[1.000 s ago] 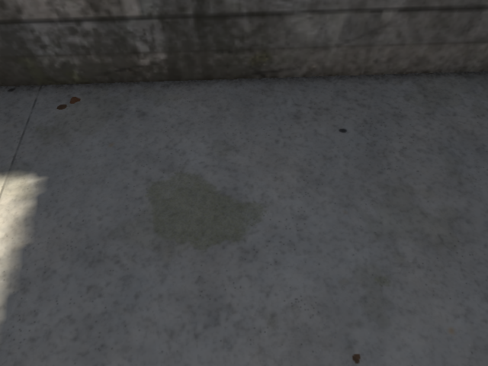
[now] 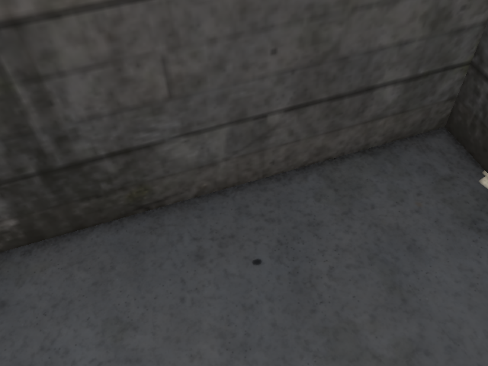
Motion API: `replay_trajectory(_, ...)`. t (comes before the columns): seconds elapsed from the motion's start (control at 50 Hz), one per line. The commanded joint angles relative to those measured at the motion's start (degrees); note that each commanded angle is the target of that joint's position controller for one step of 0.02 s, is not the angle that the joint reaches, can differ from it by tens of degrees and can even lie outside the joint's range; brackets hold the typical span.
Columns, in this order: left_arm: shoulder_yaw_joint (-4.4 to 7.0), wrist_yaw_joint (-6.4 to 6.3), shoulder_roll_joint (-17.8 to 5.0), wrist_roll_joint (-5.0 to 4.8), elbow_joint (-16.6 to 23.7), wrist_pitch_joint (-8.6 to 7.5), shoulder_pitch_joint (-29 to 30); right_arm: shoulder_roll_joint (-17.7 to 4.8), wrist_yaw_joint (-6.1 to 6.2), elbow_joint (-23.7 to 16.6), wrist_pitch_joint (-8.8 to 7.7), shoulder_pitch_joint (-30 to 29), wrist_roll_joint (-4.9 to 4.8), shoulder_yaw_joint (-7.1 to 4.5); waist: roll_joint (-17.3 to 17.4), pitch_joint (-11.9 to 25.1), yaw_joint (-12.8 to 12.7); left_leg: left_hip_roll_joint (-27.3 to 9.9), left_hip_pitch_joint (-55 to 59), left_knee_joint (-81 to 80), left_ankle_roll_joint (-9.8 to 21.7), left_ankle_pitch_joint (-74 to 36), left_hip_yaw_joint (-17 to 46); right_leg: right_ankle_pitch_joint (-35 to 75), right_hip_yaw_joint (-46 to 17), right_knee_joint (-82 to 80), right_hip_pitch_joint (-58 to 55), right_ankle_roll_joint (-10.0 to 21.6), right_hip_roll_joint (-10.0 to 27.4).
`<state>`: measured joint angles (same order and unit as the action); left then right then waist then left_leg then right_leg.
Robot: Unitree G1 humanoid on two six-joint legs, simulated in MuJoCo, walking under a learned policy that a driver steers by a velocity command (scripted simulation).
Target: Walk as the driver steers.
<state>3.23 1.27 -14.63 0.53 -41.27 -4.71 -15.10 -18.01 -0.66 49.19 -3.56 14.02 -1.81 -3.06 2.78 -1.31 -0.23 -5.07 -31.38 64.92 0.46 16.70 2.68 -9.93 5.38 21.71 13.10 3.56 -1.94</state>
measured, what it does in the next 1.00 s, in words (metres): walks ahead, turning left: left foot, then right foot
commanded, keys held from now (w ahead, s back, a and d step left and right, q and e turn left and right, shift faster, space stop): w+q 0.30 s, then no key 0.70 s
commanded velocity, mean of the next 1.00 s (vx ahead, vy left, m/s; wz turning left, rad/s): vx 0.26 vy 0.00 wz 0.23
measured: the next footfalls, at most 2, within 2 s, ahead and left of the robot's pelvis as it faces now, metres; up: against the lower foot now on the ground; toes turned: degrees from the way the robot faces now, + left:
left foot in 0.36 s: +0.34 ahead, +0.17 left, +0.00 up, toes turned +14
right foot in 0.80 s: +0.50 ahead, -0.04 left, +0.00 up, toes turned +16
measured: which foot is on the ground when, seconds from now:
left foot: up 0.00-0.34, down 0.36-1.00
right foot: down 0.00-0.36, up 0.38-0.78, down 0.80-1.00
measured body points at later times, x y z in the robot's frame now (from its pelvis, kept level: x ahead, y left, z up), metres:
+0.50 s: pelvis +0.26 +0.07 -0.01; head +0.30 +0.09 +0.44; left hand +0.29 +0.37 -0.13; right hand +0.47 -0.15 -0.11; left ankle +0.30 +0.16 -0.74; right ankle +0.20 -0.09 -0.64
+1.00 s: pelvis +0.39 +0.05 +0.00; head +0.41 +0.05 +0.45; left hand +0.48 +0.35 -0.10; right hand +0.59 -0.16 -0.13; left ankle +0.31 +0.16 -0.74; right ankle +0.46 -0.05 -0.74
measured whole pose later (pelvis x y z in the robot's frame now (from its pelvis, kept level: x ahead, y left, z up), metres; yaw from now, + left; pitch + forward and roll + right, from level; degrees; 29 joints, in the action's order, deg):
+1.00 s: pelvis +0.39 +0.05 +0.00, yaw +16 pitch +0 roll +0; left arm 1.2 0.4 -15.4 0.9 -49.2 -3.1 -3.7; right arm -15.4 2.0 50.8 1.2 6.2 1.2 -0.2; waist 1.1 -2.1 0.4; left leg 1.0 -6.6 24.6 0.1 17.9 1.6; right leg -10.6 -0.2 26.7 16.1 -0.2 0.7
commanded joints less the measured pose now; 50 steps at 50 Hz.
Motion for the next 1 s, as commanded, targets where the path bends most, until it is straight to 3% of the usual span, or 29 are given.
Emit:
replay_trajectory(0.02,1.98,-0.44,-6.5,0.47,2.1,-2.17,1.6,-2.4,0.42,-2.7,1.01,1.8,0.1,-0.94,-6.5,0.8,1.3,-2.7,-6.9,-1.7,-1.1,-6.4,4.3,10.9,-10.6,-14.4,-4.2,8.9,16.4)
replay_trajectory(0.08,2.27,-1.16,-7.3,0.61,0.4,-2.15,0.5,-1.8,0.0,-3.9,0.9,-1.8,0.47,-0.97,-5.8,-0.6,0.5,-1.8,-9.5,-10.3,-1.5,-15.5,4.7,13.6,-4.7,-15.1,-6.2,7.6,15.4)
replay_trajectory(0.14,2.54,-1.71,-8.5,0.25,-0.7,-1.87,-0.4,-0.7,-1.06,-5.6,0.55,-7.4,0.77,-0.39,-5.1,-2.3,-1.5,-1.1,-7.6,-20.1,-0.9,-22.4,0.9,13.9,0.3,-15.9,-7.1,6.1,14.7)
replay_trajectory(0.24,3.27,-2.21,-10.1,-0.88,-3.8,0.03,-5.0,0.0,-2.77,-10.2,0.46,-15.2,0.69,0.2,-4.5,-4.6,-4.3,-0.1,-11.1,-28.1,1.6,-17.8,-3.1,19.7,3.6,-12.1,-17.6,5.1,17.9)
replay_trajectory(0.3,3.78,-2.84,-12.1,-1.29,-3.8,1.5,-3.9,-1.9,-3.59,-11.8,0.66,-13.5,0.51,-0.76,-7.3,-1.2,-1.7,4.0,-4.6,-29.0,4.6,-9.1,-7.8,43.1,5.8,-3.2,-21.2,3.3,18.4)
replay_trajectory(0.32,3.81,-3.19,-12.5,-1.31,-3.7,2.1,-3.3,-3.2,-3.52,-11.2,0.75,-9.3,0.78,-1.6,-8.3,1.3,0.9,6.6,1.6,-29.1,5.7,-6.5,-9.1,53.3,6.1,4.0,-20.5,2.5,17.9)
replay_trajectory(0.34,3.57,-3.47,-12.5,-1.45,-3.6,2.53,-2.5,-5.9,-3.05,-9.2,0.6,-0.9,1.03,-3.14,-7.5,5.7,5.6,9.0,13.4,-33.3,7.4,-10.8,-9.2,54.9,7.0,15.3,-16.9,0.7,15.8)
replay_trajectory(0.36,3.02,-3.69,-11.7,-1.06,-2.8,2.04,-2.8,-10.0,-1.88,-7.7,0.76,6.5,1.48,-4.7,-3.3,10.7,9.1,4.7,30.2,-35.5,10.0,-24.2,-1.3,40.1,6.9,30.5,-4.8,-2.2,12.9)
replay_trajectory(0.38,0.16,-2.47,-2.9,1.14,-0.4,0.54,-9.9,-15.9,-0.87,-8.2,0.67,5.6,2.52,-5.11,12.6,18.1,1.9,-14.2,53.4,-33.7,22.0,-43.7,27.8,-22.8,4.0,54.0,21.7,-6.9,1.4)
replay_trajectory(0.4,0.61,-1.59,-7.8,-0.55,-2.6,-1.11,-8.2,-11.7,-0.76,-9.3,0.62,8.8,2.45,-3.99,3.8,30.4,6.5,-18.2,56.2,-38.0,25.8,-48.2,36.7,-29.2,-10.0,61.4,22.2,-6.6,0.0)
replay_trajectory(0.42,1.38,-1.26,-9.9,-3.05,-1.5,-1.38,-2.8,-9.1,-0.89,-8.8,0.53,5.9,2.48,-3.15,1.8,23.0,6.9,-15.7,51.2,-38.3,22.8,-53.6,25.4,-25.4,-11.3,60.2,25.5,-5.9,3.4)
replay_trajectory(0.44,0.9,-1.7,-8.7,-2.7,-0.6,-1.61,0.1,-7.4,-0.51,-8.5,0.41,2.5,1.16,-2.89,-0.3,14.3,5.0,-12.3,42.6,-39.5,19.4,-49.3,18.3,-21.3,-9.5,54.1,27.5,-5.6,6.1)
replay_trajectory(0.46,1.16,-2.33,-8.8,-1.35,-1.1,-1.25,2.0,-5.2,-0.13,-8.8,0.56,-1.0,0.82,-2.22,-2.5,9.5,3.4,-10.3,34.3,-41.7,17.3,-46.0,14.9,-18.4,-8.5,50.0,25.9,-5.9,7.5)
replay_trajectory(0.48,1.33,-2.52,-9.1,-0.75,-0.9,-0.43,2.1,-4.6,0.19,-9.4,0.69,-3.0,1.51,-1.73,-2.9,7.7,1.4,-9.5,27.2,-44.4,17.0,-45.7,13.2,-16.6,-8.3,47.9,21.1,-6.2,8.0)
replay_trajectory(0.5,1.33,-2.84,-8.5,-0.75,-1.4,0.6,0.2,-5.2,0.12,-9.1,0.69,-4.2,2.39,-1.77,-1.8,7.5,-0.2,-9.0,22.5,-46.4,16.9,-45.0,11.5,-15.4,-8.3,45.8,16.7,-6.6,8.0)
replay_trajectory(0.54,0.53,-3.11,-6.1,-0.49,-1.4,2.04,-1.7,-6.3,0.26,-8.6,0.19,-6.1,2.26,-2.02,-0.7,7.1,-1.9,-7.9,18.0,-48.6,16.8,-46.6,7.9,-12.8,-7.5,39.5,13.7,-7.5,7.9)
replay_trajectory(0.58,-0.25,-3.55,-4.3,0.28,-1.5,2.22,-0.5,-6.1,0.89,-7.6,0.59,-7.1,2.43,-1.94,1.3,8.2,-2.4,-6.2,18.8,-48.5,15.2,-48.0,4.3,-7.7,-7.4,31.6,12.4,-8.1,7.3)
replay_trajectory(0.64,-0.24,-3.73,-5.1,0.46,-1.8,3.19,3.5,-5.8,1.36,-6.6,0.82,-7.6,2.44,-1.63,2.8,8.8,-1.1,-4.6,19.4,-48.5,12.1,-42.9,1.3,1.6,-6.9,22.0,8.7,-8.0,6.7)
replay_trajectory(0.68,-0.02,-3.98,-6.6,0.23,-1.0,3.6,7.2,-6.1,1.54,-5.7,1.39,-7.8,2.99,-1.4,3.3,6.8,0.1,-4.8,19.4,-48.8,11.7,-34.8,2.6,1.7,-7.0,18.1,8.0,-8.1,6.5)
replay_trajectory(0.74,-0.02,-3.95,-6.8,0.01,-0.8,3.51,9.9,-5.6,1.47,-4.3,2.29,-7.6,2.72,-0.89,3.6,4.6,0.8,-5.9,20.9,-47.3,11.0,-26.1,5.2,0.8,-7.5,11.1,6.2,-7.3,6.0)
replay_trajectory(0.78,-0.06,-3.75,-6.9,0.64,-1.5,2.84,9.5,-4.1,1.52,-3.7,2.72,-8.1,2.24,-0.09,1.9,4.4,-0.5,-3.7,21.0,-44.4,7.9,-19.6,5.6,6.8,-7.1,0.6,0.1,-5.8,5.2)
replay_trajectory(0.8,0.13,-4.0,-8.6,1.05,-1.3,2.56,9.7,-2.7,1.4,-3.1,2.44,-6.3,2.92,0.56,-0.5,4.8,0.0,-1.8,20.0,-43.0,5.4,-16.0,5.5,15.4,-10.3,-1.5,-4.6,-4.8,8.3)
replay_trajectory(0.82,0.32,-4.44,-11.3,1.17,-0.5,2.72,9.8,-2.1,1.2,-2.7,1.81,-4.4,4.14,0.84,-4.7,6.1,1.6,1.1,17.6,-40.4,3.4,-9.6,3.7,28.6,-14.1,1.3,-9.3,-2.8,12.8)
replay_trajectory(0.84,0.43,-3.7,-11.9,1.19,-2.2,2.39,11.9,-0.3,1.32,-2.0,2.28,0.1,4.72,1.25,-10.9,6.6,5.6,3.2,16.3,-43.9,1.1,-4.4,2.5,28.8,-14.7,4.2,-9.4,1.4,13.4)
replay_trajectory(0.86,0.34,-2.66,-8.9,-0.04,-2.1,2.34,12.5,-3.4,1.83,-1.7,2.93,-3.7,4.82,1.08,-8.3,6.0,2.1,3.5,19.8,-44.2,-0.1,-5.7,1.5,22.4,-13.0,3.5,-6.4,1.1,10.5)
replay_trajectory(0.88,-0.17,-1.82,-7.6,0.02,-2.9,2.0,12.1,-5.2,2.22,-2.0,3.87,-6.4,4.04,0.8,-6.7,5.7,0.9,3.5,20.2,-43.1,-0.2,-8.8,1.5,21.3,-11.7,3.3,-6.0,0.1,8.8)
replay_trajectory(0.9,-0.14,-1.29,-8.1,0.61,-3.1,1.58,12.2,-5.5,2.85,-1.7,4.32,-6.9,3.06,0.63,-6.6,6.5,0.8,3.3,20.9,-42.1,0.2,-11.2,1.4,22.2,-11.2,3.9,-6.4,-0.8,8.1)
replay_trajectory(0.94,-0.39,-0.75,-7.8,0.45,-4.8,0.94,11.5,-4.5,3.17,-1.6,4.77,-6.5,3.14,1.18,-7.4,8.2,1.1,2.6,22.8,-42.4,0.3,-14.1,1.9,23.0,-11.0,3.8,-7.1,-0.8,7.9)
replay_trajectory(1.0,-0.35,-0.74,-9.0,0.13,-6.6,0.6,11.8,-5.3,2.96,0.1,3.99,-6.6,2.64,1.14,-6.1,7.7,0.8,2.4,23.3,-42.3,0.0,-16.1,1.6,25.0,-10.9,3.9,-7.7,-0.3,7.6)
